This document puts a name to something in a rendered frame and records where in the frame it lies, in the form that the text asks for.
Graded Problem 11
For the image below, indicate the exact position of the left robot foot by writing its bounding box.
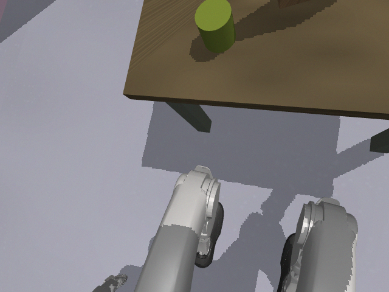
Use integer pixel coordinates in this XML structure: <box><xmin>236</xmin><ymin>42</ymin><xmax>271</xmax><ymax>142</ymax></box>
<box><xmin>195</xmin><ymin>202</ymin><xmax>224</xmax><ymax>268</ymax></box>

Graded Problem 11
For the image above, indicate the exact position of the coffee table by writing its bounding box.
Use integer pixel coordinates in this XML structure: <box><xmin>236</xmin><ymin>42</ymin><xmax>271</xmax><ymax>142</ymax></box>
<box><xmin>123</xmin><ymin>0</ymin><xmax>389</xmax><ymax>153</ymax></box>

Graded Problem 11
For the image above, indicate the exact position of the left robot hand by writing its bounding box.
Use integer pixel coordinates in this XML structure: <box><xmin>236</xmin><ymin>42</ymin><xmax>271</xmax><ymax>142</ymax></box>
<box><xmin>93</xmin><ymin>274</ymin><xmax>128</xmax><ymax>292</ymax></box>

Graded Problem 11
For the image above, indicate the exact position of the right robot foot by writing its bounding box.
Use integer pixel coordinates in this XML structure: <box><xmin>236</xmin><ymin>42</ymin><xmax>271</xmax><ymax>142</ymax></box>
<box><xmin>277</xmin><ymin>233</ymin><xmax>295</xmax><ymax>292</ymax></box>

